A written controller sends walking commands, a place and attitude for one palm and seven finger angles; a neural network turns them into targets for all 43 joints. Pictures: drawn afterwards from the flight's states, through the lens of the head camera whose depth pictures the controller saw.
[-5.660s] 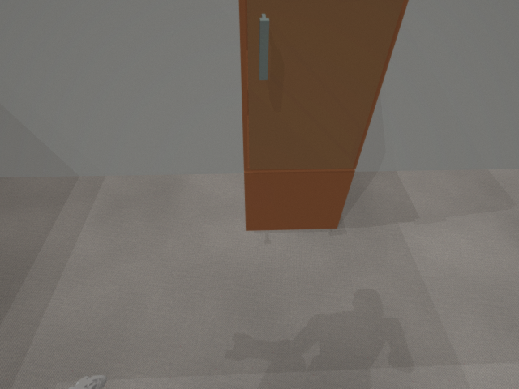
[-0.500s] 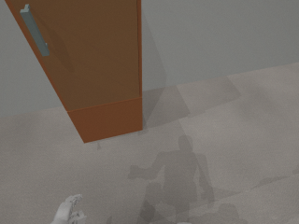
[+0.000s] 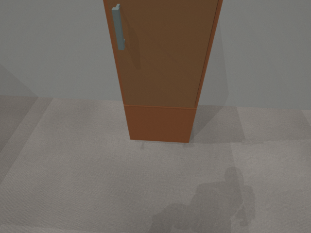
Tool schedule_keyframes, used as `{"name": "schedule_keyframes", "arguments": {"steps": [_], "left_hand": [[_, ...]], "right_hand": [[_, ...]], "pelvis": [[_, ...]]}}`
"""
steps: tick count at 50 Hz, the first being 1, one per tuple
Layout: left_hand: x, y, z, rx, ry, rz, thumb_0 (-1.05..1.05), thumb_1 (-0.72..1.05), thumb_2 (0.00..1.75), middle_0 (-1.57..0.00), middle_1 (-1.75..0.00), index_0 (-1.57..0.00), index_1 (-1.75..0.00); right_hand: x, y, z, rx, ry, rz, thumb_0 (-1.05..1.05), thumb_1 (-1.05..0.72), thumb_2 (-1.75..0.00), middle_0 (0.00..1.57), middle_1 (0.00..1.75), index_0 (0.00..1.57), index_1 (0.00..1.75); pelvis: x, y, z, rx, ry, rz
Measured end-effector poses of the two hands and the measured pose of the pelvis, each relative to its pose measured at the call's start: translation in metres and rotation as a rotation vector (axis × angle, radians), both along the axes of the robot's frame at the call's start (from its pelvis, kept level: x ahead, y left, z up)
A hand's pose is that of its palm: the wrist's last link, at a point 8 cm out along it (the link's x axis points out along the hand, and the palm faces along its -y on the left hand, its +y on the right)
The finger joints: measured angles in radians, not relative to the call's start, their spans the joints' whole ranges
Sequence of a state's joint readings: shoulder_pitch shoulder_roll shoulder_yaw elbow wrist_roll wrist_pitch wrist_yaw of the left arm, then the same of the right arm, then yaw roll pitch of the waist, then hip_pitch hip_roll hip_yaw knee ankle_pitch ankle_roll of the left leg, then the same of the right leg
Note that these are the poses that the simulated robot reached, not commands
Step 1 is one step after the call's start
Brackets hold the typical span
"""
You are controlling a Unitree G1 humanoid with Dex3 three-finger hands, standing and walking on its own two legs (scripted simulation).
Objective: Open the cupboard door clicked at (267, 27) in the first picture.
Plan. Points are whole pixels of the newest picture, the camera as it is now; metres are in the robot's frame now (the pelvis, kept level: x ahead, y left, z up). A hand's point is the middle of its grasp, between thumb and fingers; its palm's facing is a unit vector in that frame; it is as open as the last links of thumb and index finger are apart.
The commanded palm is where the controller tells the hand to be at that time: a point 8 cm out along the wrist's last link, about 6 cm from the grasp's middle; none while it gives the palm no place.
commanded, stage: take the last steps up to it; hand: left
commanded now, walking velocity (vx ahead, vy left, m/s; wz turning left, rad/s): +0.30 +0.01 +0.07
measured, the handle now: (119, 27) +0.81 +0.22 +0.13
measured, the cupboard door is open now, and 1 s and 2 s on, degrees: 0 0 0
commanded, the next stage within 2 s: come to a stop and stand still in 0.72 s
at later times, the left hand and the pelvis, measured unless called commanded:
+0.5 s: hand out of the picture +0.14 +0.23 -0.18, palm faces +0.01 -0.99 -0.15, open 7.4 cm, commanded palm none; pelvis +0.10 +0.05 +0.00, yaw +0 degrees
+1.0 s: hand (113, 183) +0.29 +0.18 -0.17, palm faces +0.04 -0.97 -0.22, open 7.2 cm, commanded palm none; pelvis +0.25 +0.00 +0.00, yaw -1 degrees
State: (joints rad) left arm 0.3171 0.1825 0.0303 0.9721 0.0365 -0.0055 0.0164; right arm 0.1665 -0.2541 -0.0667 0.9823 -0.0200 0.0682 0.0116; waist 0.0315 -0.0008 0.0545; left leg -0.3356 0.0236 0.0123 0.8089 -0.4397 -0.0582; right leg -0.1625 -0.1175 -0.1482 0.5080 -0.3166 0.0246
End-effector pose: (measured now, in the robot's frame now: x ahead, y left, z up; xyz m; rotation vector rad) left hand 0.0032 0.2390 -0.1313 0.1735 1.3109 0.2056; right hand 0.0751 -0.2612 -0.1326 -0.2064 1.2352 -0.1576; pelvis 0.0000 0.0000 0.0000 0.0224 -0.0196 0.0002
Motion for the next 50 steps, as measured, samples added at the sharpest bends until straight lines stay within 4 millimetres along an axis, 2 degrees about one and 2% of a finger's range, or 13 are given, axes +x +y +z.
{"name": "schedule_keyframes", "arguments": {"steps": [4,6,8,11,16,22,27,32,34,37,42,46,50], "left_hand": [[-0.042,0.024,-0.023,-0.042,0.098,0.074,0.0,0.9,0.9,-0.2,-0.3,-0.2,-0.3],[-0.054,0.034,-0.028,-0.055,0.155,0.083,0.0,0.91,0.9,-0.2,-0.3,-0.2,-0.3],[-0.055,0.04,-0.027,-0.067,0.189,0.074,0.0,0.91,0.9,-0.2,-0.3,-0.2,-0.3],[-0.039,0.048,-0.022,-0.087,0.178,0.059,0.0,0.91,0.9,-0.2,-0.29,-0.2,-0.3],[0.012,0.054,-0.018,-0.1,0.097,0.038,0.0,0.91,0.9,-0.2,-0.29,-0.2,-0.3],[0.086,0.05,-0.018,-0.097,0.026,-0.004,0.0,0.91,0.9,-0.19,-0.29,-0.2,-0.3],[0.164,0.034,-0.017,-0.09,-0.031,-0.073,0.0,0.91,0.9,-0.19,-0.29,-0.2,-0.3],[0.253,0.005,-0.017,-0.076,-0.127,-0.149,0.0,0.91,0.9,-0.19,-0.29,-0.2,-0.3],[0.281,-0.006,-0.02,-0.064,-0.183,-0.157,0.0,0.91,0.9,-0.19,-0.29,-0.2,-0.3],[0.297,-0.019,-0.016,-0.063,-0.216,-0.133,0.0,0.91,0.9,-0.2,-0.29,-0.2,-0.3],[0.295,-0.02,-0.002,-0.026,-0.181,-0.051,-0.02,0.94,0.9,-0.2,-0.3,-0.2,-0.3],[0.289,-0.015,0.002,-0.005,-0.117,-0.052,-0.03,0.95,0.9,-0.2,-0.3,-0.2,-0.3],[0.28,-0.013,-0.003,-0.019,-0.054,-0.028,-0.01,0.95,0.9,-0.2,-0.3,-0.2,-0.3]], "right_hand": [[0.037,0.033,0.007,-0.025,-0.092,0.079,0.01,-0.91,-0.9,0.2,0.3,0.2,0.3],[0.044,0.05,0.013,-0.026,-0.127,0.09,0.01,-0.91,-0.9,0.2,0.3,0.2,0.3],[0.043,0.064,0.019,-0.023,-0.142,0.079,0.01,-0.91,-0.9,0.2,0.3,0.2,0.3],[0.028,0.08,0.022,-0.017,-0.115,0.04,0.0,-0.91,-0.9,0.2,0.3,0.21,0.3],[-0.007,0.081,0.019,-0.035,0.006,-0.024,0.0,-0.94,-0.9,0.21,0.3,0.21,0.3],[-0.055,0.093,0.008,-0.003,0.197,-0.114,0.0,-0.92,-0.9,0.2,0.3,0.21,0.3],[-0.081,0.105,0.003,0.05,0.34,-0.186,0.01,-0.91,-0.9,0.2,0.3,0.2,0.3],[-0.083,0.106,-0.006,0.106,0.465,-0.24,0.01,-0.91,-0.9,0.2,0.3,0.21,0.3],[-0.072,0.099,-0.013,0.126,0.497,-0.251,0.01,-0.9,-0.9,0.2,0.3,0.21,0.3],[-0.033,0.081,-0.019,0.128,0.458,-0.242,0.01,-0.9,-0.9,0.2,0.3,0.21,0.3],[0.071,0.049,-0.02,0.101,0.259,-0.164,0.01,-0.91,-0.9,0.2,0.3,0.2,0.3],[0.152,0.038,-0.017,0.083,0.099,-0.113,0.01,-0.91,-0.9,0.2,0.3,0.2,0.3],[0.203,0.032,-0.014,0.049,0.03,-0.081,0.02,-0.94,-0.9,0.2,0.3,0.2,0.3]], "pelvis": [[0.007,0.024,-0.01,-0.027,0.008,0.019],[0.01,0.032,-0.01,-0.022,-0.003,0.003],[0.017,0.039,-0.005,-0.034,-0.012,-0.008],[0.028,0.048,0.003,-0.049,-0.021,0.0],[0.047,0.058,0.008,-0.047,-0.022,0.006],[0.078,0.057,0.004,-0.029,-0.015,-0.001],[0.112,0.046,-0.002,-0.02,-0.007,-0.003],[0.153,0.026,-0.014,-0.024,-0.002,-0.013],[0.172,0.014,-0.022,-0.018,-0.005,-0.016],[0.189,0.003,-0.019,-0.024,-0.022,-0.006],[0.216,-0.006,-0.005,-0.03,-0.016,0.003],[0.234,-0.006,0.001,-0.03,-0.004,-0.003],[0.248,0.0,0.0,-0.034,-0.008,-0.013]]}}
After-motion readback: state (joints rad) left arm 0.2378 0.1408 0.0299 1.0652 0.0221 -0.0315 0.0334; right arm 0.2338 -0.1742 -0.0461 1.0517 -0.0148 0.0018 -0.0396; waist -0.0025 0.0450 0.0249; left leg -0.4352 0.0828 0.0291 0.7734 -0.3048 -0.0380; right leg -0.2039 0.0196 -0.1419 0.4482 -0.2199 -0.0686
